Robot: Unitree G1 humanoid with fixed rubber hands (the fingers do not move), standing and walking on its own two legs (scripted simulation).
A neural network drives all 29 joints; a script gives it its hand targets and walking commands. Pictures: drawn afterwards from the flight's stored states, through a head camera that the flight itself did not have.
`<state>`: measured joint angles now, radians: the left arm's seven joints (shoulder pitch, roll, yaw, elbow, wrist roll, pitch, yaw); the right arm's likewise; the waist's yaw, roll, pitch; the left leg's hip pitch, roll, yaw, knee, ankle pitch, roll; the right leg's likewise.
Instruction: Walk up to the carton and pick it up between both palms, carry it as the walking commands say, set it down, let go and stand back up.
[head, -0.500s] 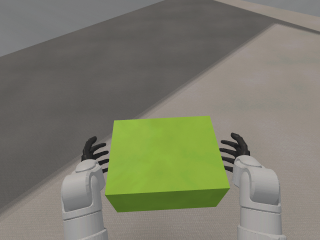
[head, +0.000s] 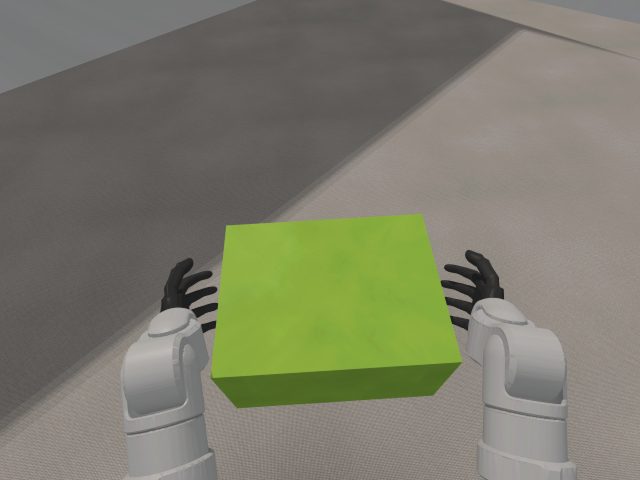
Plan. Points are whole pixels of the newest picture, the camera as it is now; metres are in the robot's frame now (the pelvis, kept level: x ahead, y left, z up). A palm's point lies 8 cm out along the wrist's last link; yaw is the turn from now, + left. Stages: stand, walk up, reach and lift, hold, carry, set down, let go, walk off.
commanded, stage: carry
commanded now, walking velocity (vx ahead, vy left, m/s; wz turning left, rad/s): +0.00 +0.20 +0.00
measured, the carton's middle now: (329, 310) +0.33 -0.02 +0.00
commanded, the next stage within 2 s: none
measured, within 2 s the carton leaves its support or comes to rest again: neither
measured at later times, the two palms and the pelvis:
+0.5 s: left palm (24, 398) +0.21 +0.31 +0.08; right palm (366, 369) +0.21 -0.04 +0.08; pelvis -0.05 +0.13 +0.01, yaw +0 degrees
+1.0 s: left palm out of the picture +0.18 +0.42 +0.08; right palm (249, 434) +0.16 +0.08 +0.08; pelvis -0.11 +0.26 +0.00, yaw +0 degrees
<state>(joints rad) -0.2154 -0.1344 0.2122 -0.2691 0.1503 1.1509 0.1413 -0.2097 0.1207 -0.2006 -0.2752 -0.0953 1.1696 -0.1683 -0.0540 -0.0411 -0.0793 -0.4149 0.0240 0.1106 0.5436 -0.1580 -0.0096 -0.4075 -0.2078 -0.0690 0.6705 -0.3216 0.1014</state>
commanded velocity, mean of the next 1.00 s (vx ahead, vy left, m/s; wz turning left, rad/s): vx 0.00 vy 0.20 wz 0.00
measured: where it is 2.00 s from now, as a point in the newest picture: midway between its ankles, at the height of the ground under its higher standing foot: outside the picture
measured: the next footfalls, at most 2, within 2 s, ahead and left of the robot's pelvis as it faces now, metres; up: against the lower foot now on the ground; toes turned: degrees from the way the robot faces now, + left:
right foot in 0.16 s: +0.03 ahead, -0.10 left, +0.00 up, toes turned -9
left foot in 0.36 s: +0.05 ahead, +0.21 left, +0.00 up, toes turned +7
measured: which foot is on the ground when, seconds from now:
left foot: down 0.00-0.18, up 0.20-0.34, down 0.36-0.68, up 0.70-0.92, down 0.94-1.00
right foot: up 0.00-0.14, down 0.16-0.38, up 0.40-0.64, down 0.66-0.96, up 0.98-1.00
